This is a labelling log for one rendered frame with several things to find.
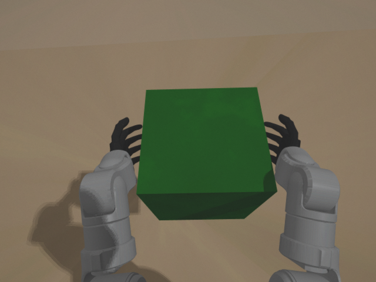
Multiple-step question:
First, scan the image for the left robot hand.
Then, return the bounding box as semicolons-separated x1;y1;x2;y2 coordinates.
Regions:
110;117;142;165

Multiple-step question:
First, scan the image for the robot left forearm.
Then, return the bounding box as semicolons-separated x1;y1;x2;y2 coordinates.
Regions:
79;150;137;282

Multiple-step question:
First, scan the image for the carton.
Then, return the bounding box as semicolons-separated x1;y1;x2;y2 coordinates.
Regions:
136;87;277;220

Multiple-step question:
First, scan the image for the robot right forearm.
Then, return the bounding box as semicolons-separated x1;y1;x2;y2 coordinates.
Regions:
274;146;341;282

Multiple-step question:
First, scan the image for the right robot upper arm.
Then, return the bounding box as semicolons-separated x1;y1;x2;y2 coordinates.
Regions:
269;269;332;282

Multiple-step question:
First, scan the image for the right robot hand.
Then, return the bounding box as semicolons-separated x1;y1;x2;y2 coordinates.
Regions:
264;114;301;165

